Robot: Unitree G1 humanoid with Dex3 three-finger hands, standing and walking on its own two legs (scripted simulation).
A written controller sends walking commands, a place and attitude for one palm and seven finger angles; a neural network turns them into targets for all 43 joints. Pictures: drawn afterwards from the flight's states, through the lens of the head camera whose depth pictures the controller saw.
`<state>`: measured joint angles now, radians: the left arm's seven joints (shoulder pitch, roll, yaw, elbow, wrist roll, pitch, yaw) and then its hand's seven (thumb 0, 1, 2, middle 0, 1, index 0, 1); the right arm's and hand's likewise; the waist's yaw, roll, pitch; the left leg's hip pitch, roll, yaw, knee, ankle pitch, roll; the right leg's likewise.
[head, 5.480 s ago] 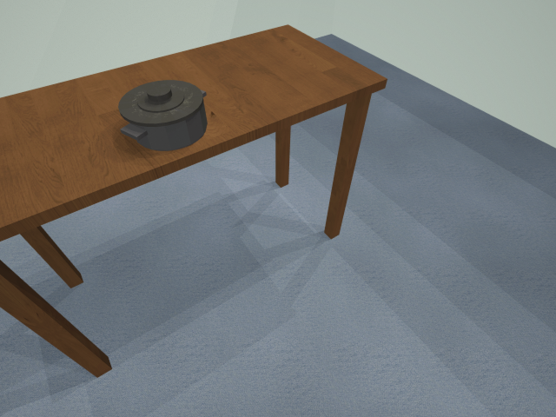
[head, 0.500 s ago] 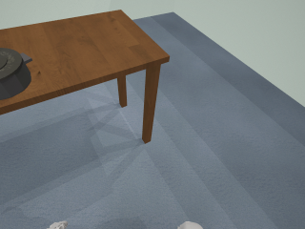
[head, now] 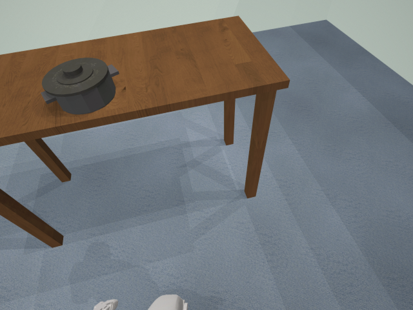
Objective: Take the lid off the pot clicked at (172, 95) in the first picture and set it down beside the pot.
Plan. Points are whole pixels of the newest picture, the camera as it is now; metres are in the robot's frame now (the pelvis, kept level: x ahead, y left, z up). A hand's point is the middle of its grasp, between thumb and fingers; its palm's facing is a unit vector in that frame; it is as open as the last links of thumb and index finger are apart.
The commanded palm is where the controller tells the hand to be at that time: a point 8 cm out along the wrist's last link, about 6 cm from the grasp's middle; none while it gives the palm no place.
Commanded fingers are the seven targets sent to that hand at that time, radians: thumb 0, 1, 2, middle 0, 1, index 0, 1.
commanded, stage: turn to face it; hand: left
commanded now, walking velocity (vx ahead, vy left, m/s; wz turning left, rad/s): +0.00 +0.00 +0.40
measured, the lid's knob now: (72, 69) +0.71 +0.40 +0.09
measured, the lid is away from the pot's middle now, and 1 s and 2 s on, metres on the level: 0.00 0.00 0.00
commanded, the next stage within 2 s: take the last steps up to it in 0.34 s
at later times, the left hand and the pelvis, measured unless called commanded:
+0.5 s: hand out of the picture +0.02 +0.28 -0.17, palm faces +0.22 -0.94 -0.25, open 7.3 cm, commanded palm none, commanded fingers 0.00 0.90 0.90 -0.20 -0.30 -0.20 -0.30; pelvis +0.00 +0.06 +0.00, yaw +10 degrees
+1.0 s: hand out of the picture +0.01 +0.18 -0.15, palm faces +0.32 -0.92 -0.21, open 7.3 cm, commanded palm none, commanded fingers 0.00 0.90 0.90 -0.20 -0.30 -0.20 -0.30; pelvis +0.10 +0.04 +0.01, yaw +15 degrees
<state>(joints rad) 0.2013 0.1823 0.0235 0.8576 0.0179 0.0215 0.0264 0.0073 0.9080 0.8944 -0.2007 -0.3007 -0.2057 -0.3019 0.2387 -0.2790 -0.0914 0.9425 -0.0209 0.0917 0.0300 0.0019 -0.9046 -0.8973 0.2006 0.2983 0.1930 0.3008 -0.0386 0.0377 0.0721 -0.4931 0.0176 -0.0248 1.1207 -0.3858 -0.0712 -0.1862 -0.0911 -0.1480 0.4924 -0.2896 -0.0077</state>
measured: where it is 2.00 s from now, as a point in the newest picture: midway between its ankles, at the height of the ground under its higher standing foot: (191, 304)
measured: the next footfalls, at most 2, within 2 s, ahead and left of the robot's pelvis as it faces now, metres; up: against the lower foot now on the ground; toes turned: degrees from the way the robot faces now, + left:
left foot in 0.20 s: +0.02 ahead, +0.15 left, +0.00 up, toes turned +9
right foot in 0.70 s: +0.08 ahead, -0.06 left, +0.00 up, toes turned +7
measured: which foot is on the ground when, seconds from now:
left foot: up 0.00-0.18, down 0.20-0.70, up 0.72-1.00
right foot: down 0.00-0.20, up 0.22-0.68, down 0.70-1.00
